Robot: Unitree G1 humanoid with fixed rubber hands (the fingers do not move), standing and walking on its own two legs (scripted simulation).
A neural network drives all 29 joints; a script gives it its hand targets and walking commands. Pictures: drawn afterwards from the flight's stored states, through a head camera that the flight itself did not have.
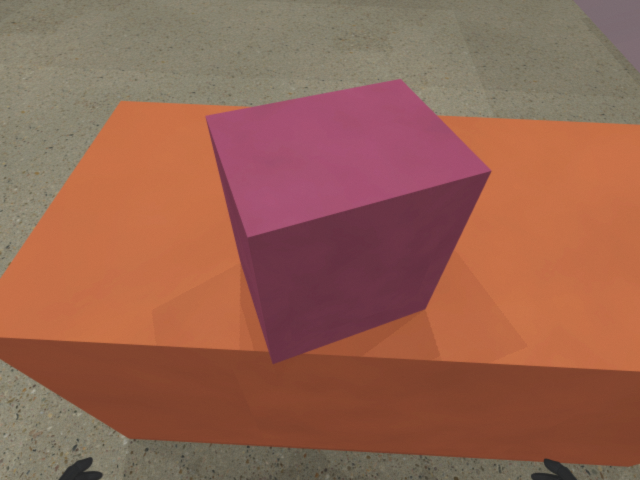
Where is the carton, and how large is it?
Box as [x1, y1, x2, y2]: [205, 79, 490, 363]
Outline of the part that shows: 400,79 205,116 241,265 272,363 424,309 488,177 490,170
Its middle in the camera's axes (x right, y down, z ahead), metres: +0.02 -0.02 +0.54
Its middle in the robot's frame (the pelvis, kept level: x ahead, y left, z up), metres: +0.42 +0.00 +0.06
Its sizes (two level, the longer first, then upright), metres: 0.258 0.195 0.293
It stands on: a pedestal, 0.69 m high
